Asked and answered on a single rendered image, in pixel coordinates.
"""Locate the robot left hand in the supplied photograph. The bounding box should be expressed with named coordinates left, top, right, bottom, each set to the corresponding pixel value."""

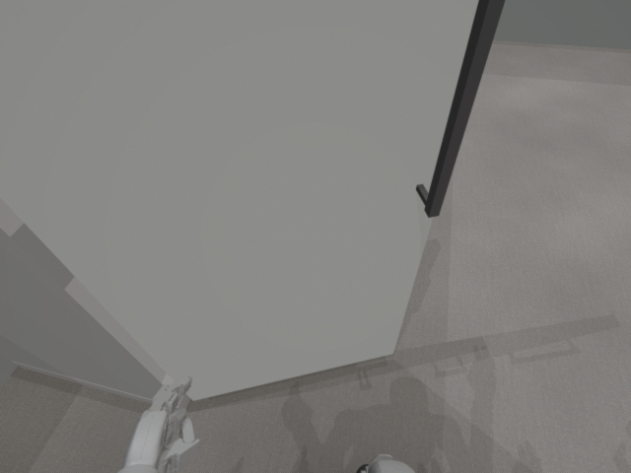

left=122, top=375, right=199, bottom=473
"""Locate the handle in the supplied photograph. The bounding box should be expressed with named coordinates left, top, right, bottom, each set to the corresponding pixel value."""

left=416, top=0, right=505, bottom=218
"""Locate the fridge door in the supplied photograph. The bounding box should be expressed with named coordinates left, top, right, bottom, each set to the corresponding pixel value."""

left=0, top=0, right=479, bottom=401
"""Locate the right robot shin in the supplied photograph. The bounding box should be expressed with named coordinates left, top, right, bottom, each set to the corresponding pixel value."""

left=368, top=454, right=393, bottom=466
